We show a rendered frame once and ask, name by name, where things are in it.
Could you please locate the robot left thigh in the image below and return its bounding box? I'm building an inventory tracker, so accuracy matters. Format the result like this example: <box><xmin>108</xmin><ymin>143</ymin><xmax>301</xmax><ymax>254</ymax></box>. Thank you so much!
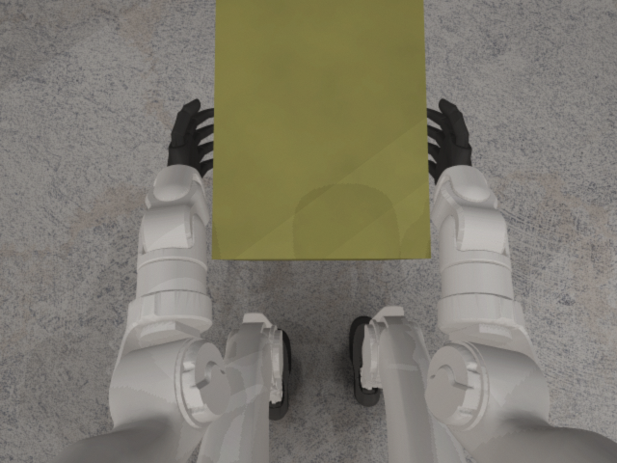
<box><xmin>197</xmin><ymin>322</ymin><xmax>283</xmax><ymax>463</ymax></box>

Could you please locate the right robot hand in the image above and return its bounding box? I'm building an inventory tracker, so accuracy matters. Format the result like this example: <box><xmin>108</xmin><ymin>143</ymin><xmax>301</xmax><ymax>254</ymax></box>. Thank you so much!
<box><xmin>427</xmin><ymin>98</ymin><xmax>472</xmax><ymax>185</ymax></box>

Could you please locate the left robot forearm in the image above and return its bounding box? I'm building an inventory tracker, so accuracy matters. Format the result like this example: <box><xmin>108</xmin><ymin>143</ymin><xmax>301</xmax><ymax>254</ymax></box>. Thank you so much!
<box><xmin>109</xmin><ymin>165</ymin><xmax>212</xmax><ymax>419</ymax></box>

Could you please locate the left robot hand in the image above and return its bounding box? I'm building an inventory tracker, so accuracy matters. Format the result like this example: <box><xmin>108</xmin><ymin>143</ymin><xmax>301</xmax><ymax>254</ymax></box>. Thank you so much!
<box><xmin>167</xmin><ymin>98</ymin><xmax>214</xmax><ymax>178</ymax></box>

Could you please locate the robot left upper arm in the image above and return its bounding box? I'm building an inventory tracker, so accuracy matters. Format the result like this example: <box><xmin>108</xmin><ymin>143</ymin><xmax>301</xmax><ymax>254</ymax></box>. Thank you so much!
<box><xmin>48</xmin><ymin>337</ymin><xmax>231</xmax><ymax>463</ymax></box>

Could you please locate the right robot foot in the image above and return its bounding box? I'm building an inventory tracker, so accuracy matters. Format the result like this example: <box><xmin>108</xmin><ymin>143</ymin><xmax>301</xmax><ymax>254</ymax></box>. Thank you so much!
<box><xmin>349</xmin><ymin>316</ymin><xmax>381</xmax><ymax>407</ymax></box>

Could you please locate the robot right upper arm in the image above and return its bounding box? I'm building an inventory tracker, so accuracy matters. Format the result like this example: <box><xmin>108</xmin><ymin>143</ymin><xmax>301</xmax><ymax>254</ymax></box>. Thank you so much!
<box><xmin>424</xmin><ymin>340</ymin><xmax>617</xmax><ymax>463</ymax></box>

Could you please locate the carton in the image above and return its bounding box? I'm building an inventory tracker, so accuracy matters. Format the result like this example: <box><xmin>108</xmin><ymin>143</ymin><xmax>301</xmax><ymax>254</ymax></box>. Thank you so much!
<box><xmin>212</xmin><ymin>0</ymin><xmax>431</xmax><ymax>260</ymax></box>

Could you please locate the right robot forearm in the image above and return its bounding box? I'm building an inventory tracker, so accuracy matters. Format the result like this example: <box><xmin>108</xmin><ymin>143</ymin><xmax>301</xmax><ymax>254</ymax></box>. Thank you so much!
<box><xmin>431</xmin><ymin>165</ymin><xmax>548</xmax><ymax>385</ymax></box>

